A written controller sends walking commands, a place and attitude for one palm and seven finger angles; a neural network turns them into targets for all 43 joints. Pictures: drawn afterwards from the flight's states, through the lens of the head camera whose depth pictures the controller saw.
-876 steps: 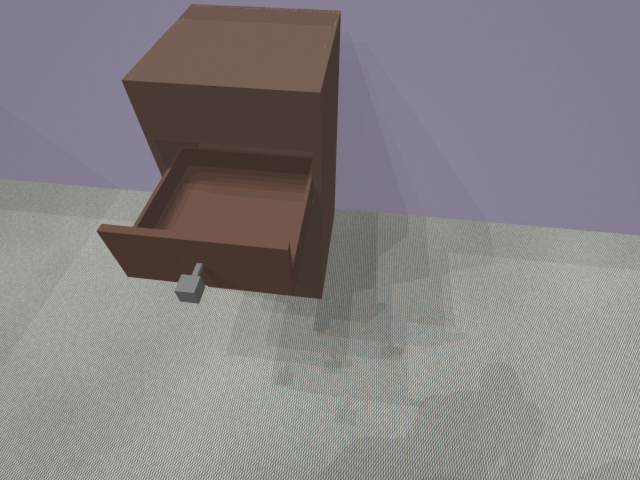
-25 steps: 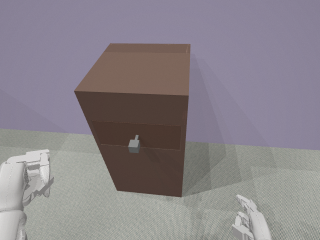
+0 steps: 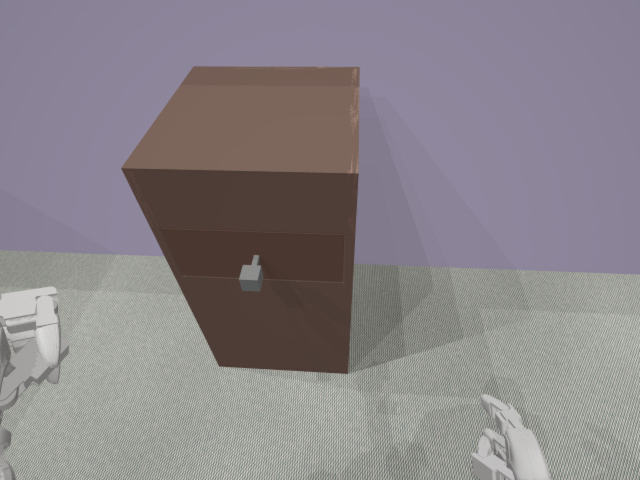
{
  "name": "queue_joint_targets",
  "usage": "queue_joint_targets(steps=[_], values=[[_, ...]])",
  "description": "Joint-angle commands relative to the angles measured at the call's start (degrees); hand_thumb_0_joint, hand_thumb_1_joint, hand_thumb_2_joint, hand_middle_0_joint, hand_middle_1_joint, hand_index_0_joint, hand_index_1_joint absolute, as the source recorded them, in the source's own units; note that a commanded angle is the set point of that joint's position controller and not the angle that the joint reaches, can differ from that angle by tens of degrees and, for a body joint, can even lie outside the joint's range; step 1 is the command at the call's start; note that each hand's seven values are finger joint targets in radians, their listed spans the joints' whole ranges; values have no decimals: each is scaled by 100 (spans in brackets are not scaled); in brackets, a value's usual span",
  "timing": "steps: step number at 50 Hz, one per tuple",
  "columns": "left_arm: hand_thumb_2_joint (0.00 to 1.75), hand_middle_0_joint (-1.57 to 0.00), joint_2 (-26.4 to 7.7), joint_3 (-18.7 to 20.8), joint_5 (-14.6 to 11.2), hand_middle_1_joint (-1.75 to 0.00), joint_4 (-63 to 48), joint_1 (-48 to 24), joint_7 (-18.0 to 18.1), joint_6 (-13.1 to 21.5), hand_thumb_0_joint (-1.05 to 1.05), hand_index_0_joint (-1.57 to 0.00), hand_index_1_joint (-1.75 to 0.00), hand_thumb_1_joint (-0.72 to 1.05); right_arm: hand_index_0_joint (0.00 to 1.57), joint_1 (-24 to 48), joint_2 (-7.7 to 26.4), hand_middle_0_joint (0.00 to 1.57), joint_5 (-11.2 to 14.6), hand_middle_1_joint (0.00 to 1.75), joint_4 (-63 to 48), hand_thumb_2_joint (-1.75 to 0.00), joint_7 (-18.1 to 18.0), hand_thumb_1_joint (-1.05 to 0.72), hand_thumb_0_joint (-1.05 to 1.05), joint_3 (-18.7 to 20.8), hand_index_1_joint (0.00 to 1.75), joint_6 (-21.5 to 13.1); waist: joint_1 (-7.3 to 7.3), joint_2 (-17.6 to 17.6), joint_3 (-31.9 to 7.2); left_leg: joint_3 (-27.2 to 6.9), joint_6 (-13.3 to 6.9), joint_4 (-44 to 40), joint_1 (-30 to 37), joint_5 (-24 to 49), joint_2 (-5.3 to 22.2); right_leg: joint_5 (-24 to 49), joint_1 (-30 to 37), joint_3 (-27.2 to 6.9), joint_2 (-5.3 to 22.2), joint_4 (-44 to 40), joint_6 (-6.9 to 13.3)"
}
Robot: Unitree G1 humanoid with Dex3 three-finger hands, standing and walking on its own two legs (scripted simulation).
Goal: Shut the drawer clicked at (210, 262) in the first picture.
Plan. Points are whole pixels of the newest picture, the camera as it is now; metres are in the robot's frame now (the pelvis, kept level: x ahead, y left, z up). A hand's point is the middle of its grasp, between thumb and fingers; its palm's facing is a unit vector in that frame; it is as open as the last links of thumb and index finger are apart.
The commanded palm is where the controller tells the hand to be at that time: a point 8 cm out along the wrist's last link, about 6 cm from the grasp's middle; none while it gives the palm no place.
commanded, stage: step back with the hand held close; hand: left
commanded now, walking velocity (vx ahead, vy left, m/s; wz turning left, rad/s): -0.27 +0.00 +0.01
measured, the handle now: (253, 270) +0.56 +0.20 -0.18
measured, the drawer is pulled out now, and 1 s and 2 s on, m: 0.00 0.00 0.00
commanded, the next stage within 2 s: stop stepping back and stand still in 1.38 s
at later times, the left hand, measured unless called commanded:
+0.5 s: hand (3, 430) +0.12 +0.27 +0.16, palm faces +0.35 -0.81 -0.48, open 3.2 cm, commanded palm +0.06 +0.31 +0.18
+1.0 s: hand out of the picture +0.09 +0.27 +0.16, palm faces +0.36 -0.76 -0.54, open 3.2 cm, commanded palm +0.01 +0.30 +0.18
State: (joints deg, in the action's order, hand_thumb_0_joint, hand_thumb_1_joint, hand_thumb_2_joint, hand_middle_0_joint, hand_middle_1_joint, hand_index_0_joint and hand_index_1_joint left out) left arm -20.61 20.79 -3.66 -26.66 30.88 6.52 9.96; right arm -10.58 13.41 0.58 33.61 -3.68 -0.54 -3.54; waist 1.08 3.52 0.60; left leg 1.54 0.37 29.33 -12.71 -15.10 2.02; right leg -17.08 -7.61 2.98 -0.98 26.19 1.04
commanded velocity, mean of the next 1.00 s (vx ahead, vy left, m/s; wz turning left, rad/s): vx -0.32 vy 0.00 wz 0.00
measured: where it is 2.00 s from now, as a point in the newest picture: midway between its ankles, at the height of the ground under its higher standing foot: outside the picture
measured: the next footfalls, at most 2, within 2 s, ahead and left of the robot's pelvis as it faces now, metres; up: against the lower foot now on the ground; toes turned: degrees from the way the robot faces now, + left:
left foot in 1.16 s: -0.03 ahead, +0.11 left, +0.00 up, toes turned +2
right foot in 1.52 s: -0.25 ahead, -0.11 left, +0.00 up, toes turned -3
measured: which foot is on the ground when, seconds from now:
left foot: down 0.00-1.00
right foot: down 0.00-1.00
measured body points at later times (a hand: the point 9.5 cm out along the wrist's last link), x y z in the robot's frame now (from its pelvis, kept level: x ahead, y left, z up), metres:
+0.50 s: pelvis -0.06 +0.02 +0.00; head -0.03 +0.03 +0.44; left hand +0.10 +0.31 +0.18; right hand +0.13 -0.20 -0.08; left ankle +0.01 +0.12 -0.74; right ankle -0.03 -0.10 -0.74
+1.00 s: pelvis -0.10 +0.01 -0.02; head -0.06 +0.04 +0.43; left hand +0.07 +0.30 +0.19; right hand +0.08 -0.22 -0.09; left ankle +0.01 +0.12 -0.74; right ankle -0.08 -0.10 -0.74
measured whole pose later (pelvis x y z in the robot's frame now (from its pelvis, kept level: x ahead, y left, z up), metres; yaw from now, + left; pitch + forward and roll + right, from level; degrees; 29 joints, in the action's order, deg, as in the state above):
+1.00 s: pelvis -0.10 +0.01 -0.02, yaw +2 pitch +2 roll -3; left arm -26.6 26.4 -1.4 -35.2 35.2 7.8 17.5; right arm -9.8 11.5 -0.4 33.2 -3.9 0.8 -5.2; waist -0.9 0.1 3.7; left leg -1.2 -1.8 33.8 -29.2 -6.9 0.9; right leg -16.1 -20.3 -2.0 -4.4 34.0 0.3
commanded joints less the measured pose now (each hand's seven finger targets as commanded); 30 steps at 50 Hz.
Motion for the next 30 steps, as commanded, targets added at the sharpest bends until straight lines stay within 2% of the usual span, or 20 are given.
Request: queue_joint_targets(steps=[1,3,4,9,11,16,18,26,30], values=[[90,-140,-849,519,6,-160,-1304,575,45,353,0,-140,-160,90,20,643,600,20,-35,30,-1079,-90,-33,-90,0,311,30,-78,-11,-92,-788,-265,-352,-391,463,2255,298,2372,-139,-340,530,-100,-154],[90,-140,-1026,658,0,-160,-1561,640,95,365,0,-140,-160,90,20,652,601,20,-31,30,-1150,-90,-57,-90,0,330,30,-10,-8,-196,-969,-324,-345,-359,386,2549,328,2513,-15,-332,496,3,-153],[90,-140,-1174,760,-5,-160,-1665,632,119,374,0,-140,-160,90,20,692,615,20,-40,30,-1176,-90,-89,-90,0,337,30,5,29,-104,-1002,-344,-332,-408,355,2519,318,2430,-41,-328,478,12,-155],[90,-140,-1194,814,-41,-160,-1750,744,196,407,0,-140,-160,90,20,622,600,20,-40,30,-1194,-90,-151,-90,0,360,30,35,5,3,-972,-407,-310,-482,53,2302,342,2190,-58,-335,395,85,-160],[90,-140,-1095,726,-32,-160,-1688,764,207,419,0,-140,-160,90,20,585,601,20,-37,30,-1181,-90,-148,-90,0,353,30,19,-30,82,-807,-462,-322,-606,-176,1861,380,1818,-127,-331,340,88,-164],[90,-140,-1058,684,5,-160,-1627,664,251,512,0,-140,-160,90,20,560,632,20,-37,30,-1155,-90,-139,-90,0,363,30,-68,-103,-67,-527,-606,-357,-890,-906,56,363,974,-134,-445,315,-49,-140],[90,-140,-1036,638,26,-160,-1701,605,266,567,0,-140,-160,90,20,531,655,20,-27,30,-1163,-90,-126,-90,0,373,30,-107,-143,-97,-445,-633,-368,-893,-1046,-419,328,687,-228,-502,319,-159,-130],[90,-140,-1090,745,123,-160,-1877,511,306,709,0,-140,-160,90,20,503,690,20,-66,30,-1181,-90,-144,-90,0,360,30,-249,-149,252,-383,-870,-465,-1179,-1801,-1438,465,140,60,-480,122,113,-168],[90,-140,-1089,767,132,-160,-1937,440,304,743,0,-140,-160,90,20,468,677,20,-83,30,-1157,-90,-137,-90,0,372,30,-303,-156,52,-363,-820,-435,-965,-1875,-1510,385,-137,-57,-635,183,-40,-133]])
